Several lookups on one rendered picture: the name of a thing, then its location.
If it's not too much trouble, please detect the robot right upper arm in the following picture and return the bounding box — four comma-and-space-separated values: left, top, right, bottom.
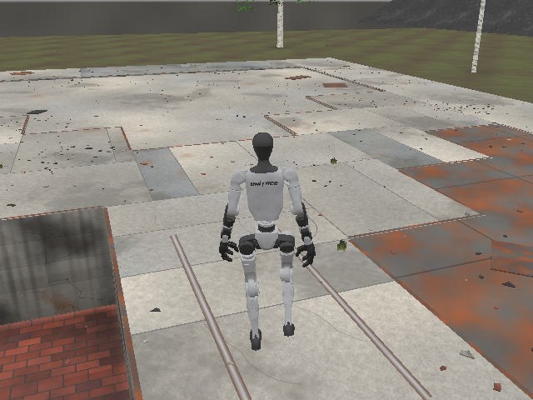
281, 167, 304, 215

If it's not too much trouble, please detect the robot right forearm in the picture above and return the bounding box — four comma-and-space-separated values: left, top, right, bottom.
296, 202, 313, 245

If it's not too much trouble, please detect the right robot hand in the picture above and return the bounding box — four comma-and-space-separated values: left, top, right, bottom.
296, 243, 316, 267

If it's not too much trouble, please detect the robot right foot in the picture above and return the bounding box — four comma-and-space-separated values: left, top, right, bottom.
283, 322, 295, 337

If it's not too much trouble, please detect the robot left forearm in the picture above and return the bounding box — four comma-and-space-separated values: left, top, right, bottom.
220, 204, 236, 243

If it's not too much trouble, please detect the left robot hand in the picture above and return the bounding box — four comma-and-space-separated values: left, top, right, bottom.
219, 241, 239, 262

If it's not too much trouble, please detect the robot left upper arm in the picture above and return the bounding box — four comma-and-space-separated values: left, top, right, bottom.
227, 169, 247, 216

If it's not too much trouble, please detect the right robot shin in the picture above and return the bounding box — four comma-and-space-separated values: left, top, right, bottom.
282, 268, 294, 326

